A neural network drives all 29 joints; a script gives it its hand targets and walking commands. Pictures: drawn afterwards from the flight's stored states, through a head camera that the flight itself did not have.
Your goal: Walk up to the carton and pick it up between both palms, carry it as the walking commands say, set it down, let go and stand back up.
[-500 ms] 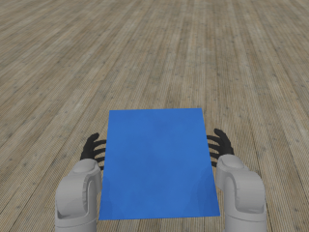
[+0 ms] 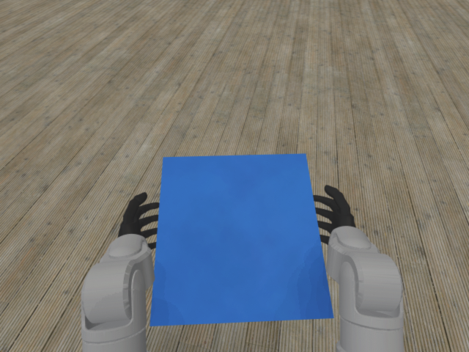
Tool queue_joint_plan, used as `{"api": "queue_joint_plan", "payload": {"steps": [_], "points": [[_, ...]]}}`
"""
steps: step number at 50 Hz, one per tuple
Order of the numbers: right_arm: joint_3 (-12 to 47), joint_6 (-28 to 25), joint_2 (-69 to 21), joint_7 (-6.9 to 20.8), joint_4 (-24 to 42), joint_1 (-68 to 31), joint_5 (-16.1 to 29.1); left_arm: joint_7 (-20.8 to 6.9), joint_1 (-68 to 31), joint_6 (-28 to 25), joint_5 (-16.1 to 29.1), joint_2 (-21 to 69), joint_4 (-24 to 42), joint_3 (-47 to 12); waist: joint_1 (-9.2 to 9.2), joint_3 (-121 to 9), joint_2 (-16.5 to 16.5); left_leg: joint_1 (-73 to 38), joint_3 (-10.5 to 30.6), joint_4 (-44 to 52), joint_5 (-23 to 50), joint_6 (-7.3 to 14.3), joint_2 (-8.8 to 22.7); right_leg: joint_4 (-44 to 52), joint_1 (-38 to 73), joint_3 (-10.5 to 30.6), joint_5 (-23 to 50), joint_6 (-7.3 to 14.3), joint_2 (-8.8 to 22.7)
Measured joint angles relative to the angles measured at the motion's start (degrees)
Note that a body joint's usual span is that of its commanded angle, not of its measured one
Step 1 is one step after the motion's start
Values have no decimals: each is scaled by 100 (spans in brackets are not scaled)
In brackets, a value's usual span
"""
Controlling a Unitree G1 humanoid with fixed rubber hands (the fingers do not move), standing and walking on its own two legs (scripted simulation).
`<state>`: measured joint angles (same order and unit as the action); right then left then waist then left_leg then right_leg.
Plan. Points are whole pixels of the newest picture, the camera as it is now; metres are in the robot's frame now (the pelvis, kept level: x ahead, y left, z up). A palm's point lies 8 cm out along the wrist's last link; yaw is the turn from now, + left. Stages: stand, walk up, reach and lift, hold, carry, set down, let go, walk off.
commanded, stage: carry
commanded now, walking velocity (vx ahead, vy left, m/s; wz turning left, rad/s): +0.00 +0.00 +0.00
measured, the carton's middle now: (236, 244) +0.30 +0.00 +0.02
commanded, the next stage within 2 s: hold in 1.88 s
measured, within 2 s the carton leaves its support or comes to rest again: neither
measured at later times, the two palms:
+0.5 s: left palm (55, 261) +0.23 +0.25 +0.11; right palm (279, 254) +0.23 -0.05 +0.12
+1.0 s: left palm (99, 262) +0.23 +0.19 +0.11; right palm (324, 262) +0.22 -0.12 +0.11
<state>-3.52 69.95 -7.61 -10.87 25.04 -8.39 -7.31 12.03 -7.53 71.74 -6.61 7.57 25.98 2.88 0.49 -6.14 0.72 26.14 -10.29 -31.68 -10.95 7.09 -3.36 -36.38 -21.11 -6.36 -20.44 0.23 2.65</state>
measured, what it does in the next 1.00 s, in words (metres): steps on the spot: left foot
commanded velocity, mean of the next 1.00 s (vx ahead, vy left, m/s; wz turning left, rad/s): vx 0.00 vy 0.00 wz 0.00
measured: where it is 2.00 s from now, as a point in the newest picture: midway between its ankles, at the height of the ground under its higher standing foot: outside the picture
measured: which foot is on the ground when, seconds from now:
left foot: down 0.00-0.00, up 0.02-0.18, down 0.20-1.00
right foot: down 0.00-1.00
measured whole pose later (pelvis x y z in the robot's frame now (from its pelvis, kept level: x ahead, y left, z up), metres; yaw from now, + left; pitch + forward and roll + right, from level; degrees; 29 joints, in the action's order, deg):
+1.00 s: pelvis -0.04 +0.05 +0.01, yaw -2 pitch +3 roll +0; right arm -5.5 69.1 -7.9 -12.4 18.9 -10.5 -6.0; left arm 12.0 -9.6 69.7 -6.9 7.8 18.9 4.4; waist -0.4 -5.9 1.6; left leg 22.2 -6.2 -27.6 -8.1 0.3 3.3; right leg -29.8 -19.4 -4.1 -13.1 -0.1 2.0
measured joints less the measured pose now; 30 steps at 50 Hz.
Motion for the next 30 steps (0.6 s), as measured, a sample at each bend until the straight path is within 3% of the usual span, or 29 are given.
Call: {"api": "queue_joint_plan", "payload": {"steps": [3,5,8,10,15,20,30], "points": [[13,61,17,-63,-4,202,38,-67,65,-6,10,-7,-209,-31,-44,-61,136,130,222,-642,-631,-595,2,193,124,37,230,36,71],[56,116,23,-101,6,263,62,-102,140,2,11,-10,-234,-24,-90,-86,75,195,410,-1104,-798,-772,72,409,227,95,325,-63,180],[44,139,20,-113,22,175,89,-95,146,6,-23,-9,-145,-35,-156,-70,-40,-119,480,-507,-512,-880,330,506,244,179,430,-235,338],[-22,140,4,-110,50,29,111,-69,77,-6,-58,-8,-62,-51,-199,-51,-33,-418,502,138,-39,-847,482,303,139,193,360,-361,402],[-33,71,-19,-32,-275,-126,73,-11,-30,106,-84,0,-117,78,-63,-25,-222,-354,322,45,-145,-385,307,163,46,336,-85,-439,551],[-104,38,-17,24,-264,-115,24,53,-129,136,-51,11,-163,36,46,12,-265,-377,240,240,11,-288,274,333,115,299,-27,-341,399],[-181,8,-9,-10,-322,-61,61,55,-244,85,-60,26,-401,26,-103,13,-190,-482,213,563,288,-251,268,615,183,375,287,-122,318]]}}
